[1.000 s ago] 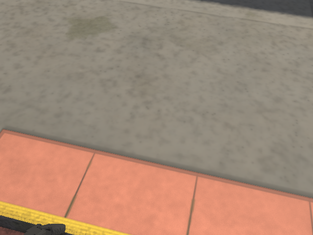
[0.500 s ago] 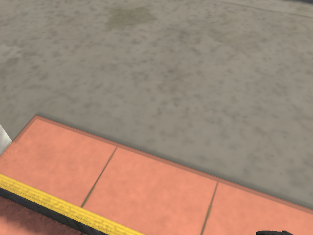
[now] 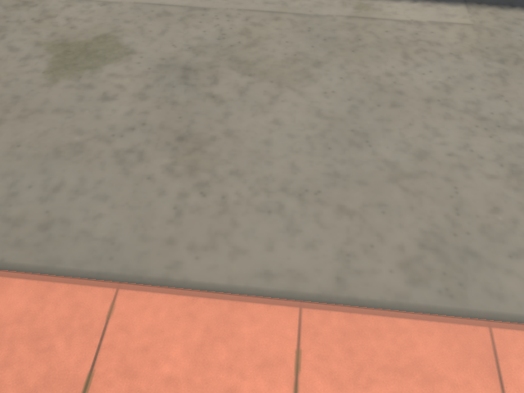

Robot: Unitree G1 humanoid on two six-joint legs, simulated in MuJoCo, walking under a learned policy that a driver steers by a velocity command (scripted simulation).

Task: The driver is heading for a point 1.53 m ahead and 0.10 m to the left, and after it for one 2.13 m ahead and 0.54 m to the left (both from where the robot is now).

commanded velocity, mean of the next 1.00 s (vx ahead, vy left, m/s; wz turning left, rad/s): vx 0.43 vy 0.00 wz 0.13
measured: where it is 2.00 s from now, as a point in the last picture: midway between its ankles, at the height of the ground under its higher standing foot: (241, 169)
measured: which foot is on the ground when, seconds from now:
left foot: down 0.00-0.54, up 0.56-1.00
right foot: up 0.00-0.46, down 0.48-1.00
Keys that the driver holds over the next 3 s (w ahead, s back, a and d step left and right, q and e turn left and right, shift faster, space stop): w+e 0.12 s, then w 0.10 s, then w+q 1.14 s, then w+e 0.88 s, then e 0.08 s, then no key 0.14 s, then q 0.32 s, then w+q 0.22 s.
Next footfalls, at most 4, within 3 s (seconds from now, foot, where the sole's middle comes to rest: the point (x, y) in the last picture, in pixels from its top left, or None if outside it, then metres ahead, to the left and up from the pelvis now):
0.48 right None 0.38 -0.26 -0.64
1.14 left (268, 297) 0.67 0.00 -0.64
1.60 right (284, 181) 1.06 -0.06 -0.64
2.10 left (205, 137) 1.24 0.19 -0.64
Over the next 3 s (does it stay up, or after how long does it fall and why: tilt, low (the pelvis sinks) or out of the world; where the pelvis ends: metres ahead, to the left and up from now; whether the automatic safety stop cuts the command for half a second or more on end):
stays up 1.36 0.06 0.13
